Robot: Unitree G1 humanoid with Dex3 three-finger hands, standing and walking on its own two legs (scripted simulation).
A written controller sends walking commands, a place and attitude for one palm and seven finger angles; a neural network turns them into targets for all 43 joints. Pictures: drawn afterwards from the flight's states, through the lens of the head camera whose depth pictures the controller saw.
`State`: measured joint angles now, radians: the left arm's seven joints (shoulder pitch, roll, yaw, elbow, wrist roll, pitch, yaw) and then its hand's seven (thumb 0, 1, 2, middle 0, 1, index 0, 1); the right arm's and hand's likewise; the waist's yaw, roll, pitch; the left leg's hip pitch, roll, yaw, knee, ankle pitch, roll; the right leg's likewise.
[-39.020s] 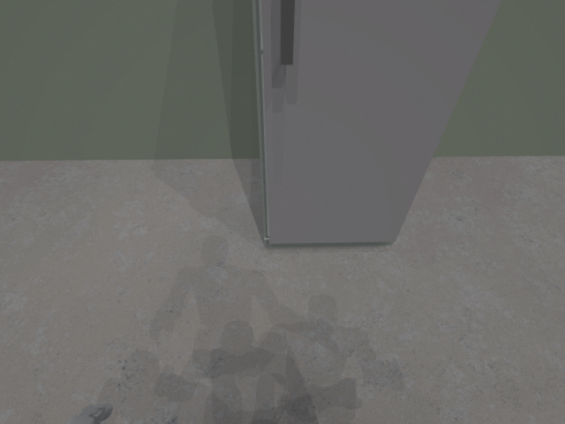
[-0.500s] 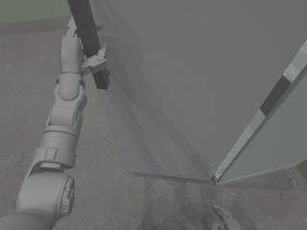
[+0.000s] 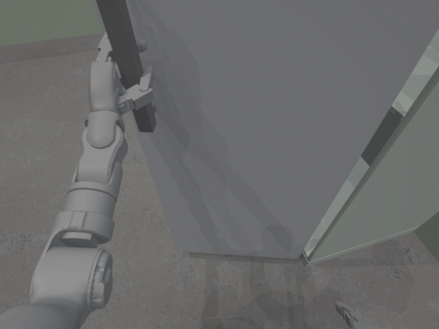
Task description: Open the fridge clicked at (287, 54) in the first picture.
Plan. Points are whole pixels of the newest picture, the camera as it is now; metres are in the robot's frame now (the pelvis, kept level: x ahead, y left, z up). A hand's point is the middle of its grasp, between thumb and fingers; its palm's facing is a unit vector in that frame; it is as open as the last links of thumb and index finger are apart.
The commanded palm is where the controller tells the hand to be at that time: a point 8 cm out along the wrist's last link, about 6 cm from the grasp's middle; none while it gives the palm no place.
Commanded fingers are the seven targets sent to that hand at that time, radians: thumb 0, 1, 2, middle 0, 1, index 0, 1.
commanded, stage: loosen the grip on the handle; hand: left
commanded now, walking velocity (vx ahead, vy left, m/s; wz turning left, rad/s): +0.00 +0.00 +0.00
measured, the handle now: (134, 61) +0.48 +0.17 +0.24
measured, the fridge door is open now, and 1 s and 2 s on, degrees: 69 66 66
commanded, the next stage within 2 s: slip the hand off the handle in 0.68 s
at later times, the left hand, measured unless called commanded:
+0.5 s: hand (143, 90) +0.44 +0.15 +0.21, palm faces +0.15 -0.98 -0.11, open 12.8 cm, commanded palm +0.41 +0.20 +0.21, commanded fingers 0.00 -0.55 0.20 -0.30 -1.22 -0.30 -1.22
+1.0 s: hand (129, 88) +0.45 +0.18 +0.21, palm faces +0.18 -0.98 -0.09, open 14.7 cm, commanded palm +0.42 +0.23 +0.20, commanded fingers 0.00 -0.55 0.20 -0.25 -1.15 -0.25 -1.15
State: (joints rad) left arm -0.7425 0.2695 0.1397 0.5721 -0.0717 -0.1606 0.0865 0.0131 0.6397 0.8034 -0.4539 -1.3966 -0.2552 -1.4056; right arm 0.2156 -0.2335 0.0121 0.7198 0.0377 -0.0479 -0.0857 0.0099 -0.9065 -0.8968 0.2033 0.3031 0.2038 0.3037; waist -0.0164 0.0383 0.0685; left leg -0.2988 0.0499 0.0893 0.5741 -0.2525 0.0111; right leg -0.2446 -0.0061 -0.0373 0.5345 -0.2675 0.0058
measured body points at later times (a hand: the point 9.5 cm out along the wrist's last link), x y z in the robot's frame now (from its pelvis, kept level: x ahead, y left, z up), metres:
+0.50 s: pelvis -0.01 -0.01 +0.00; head +0.01 -0.01 +0.45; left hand +0.43 +0.20 +0.22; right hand +0.06 -0.28 -0.11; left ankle +0.03 +0.11 -0.73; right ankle +0.01 -0.12 -0.73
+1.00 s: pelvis +0.02 -0.01 +0.00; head +0.05 -0.02 +0.45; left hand +0.44 +0.23 +0.21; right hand +0.15 -0.26 -0.11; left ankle +0.03 +0.11 -0.73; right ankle +0.01 -0.12 -0.73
